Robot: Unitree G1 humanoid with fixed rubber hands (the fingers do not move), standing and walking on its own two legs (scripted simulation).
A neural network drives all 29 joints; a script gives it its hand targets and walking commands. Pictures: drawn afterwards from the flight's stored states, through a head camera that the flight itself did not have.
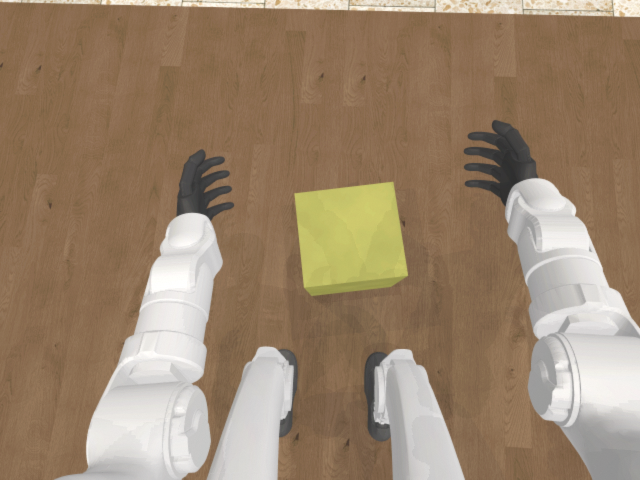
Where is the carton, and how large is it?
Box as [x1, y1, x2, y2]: [294, 182, 407, 295]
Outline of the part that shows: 392,182 294,193 304,287 311,295 390,286 407,275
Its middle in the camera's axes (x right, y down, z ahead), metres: +0.06 +0.00 +0.91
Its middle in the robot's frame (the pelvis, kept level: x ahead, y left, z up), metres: +0.48 -0.02 -0.52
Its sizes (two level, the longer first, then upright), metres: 0.210 0.200 0.250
